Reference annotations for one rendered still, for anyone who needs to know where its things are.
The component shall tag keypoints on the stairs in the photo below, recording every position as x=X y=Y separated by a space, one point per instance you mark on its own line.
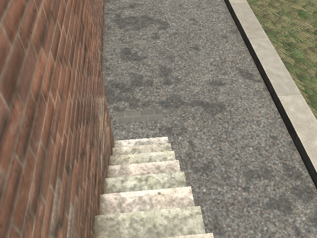
x=145 y=194

